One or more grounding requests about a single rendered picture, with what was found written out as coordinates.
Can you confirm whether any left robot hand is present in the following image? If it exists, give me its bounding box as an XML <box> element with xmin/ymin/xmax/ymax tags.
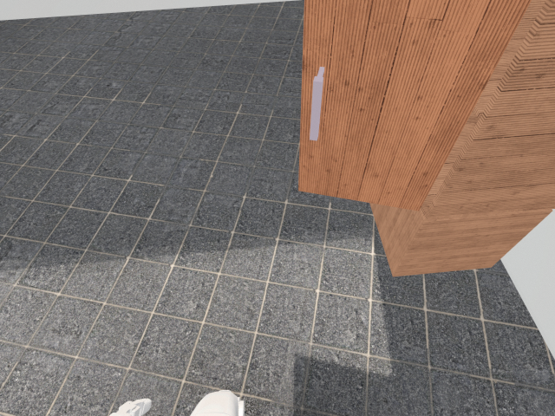
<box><xmin>109</xmin><ymin>399</ymin><xmax>152</xmax><ymax>416</ymax></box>

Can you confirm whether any cupboard door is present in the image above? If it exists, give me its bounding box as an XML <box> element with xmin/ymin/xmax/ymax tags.
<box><xmin>298</xmin><ymin>0</ymin><xmax>532</xmax><ymax>211</ymax></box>

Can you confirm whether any robot left thigh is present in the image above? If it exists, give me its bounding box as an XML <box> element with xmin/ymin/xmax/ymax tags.
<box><xmin>190</xmin><ymin>391</ymin><xmax>245</xmax><ymax>416</ymax></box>

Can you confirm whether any handle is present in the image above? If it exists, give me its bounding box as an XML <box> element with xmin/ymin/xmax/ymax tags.
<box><xmin>310</xmin><ymin>67</ymin><xmax>324</xmax><ymax>141</ymax></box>

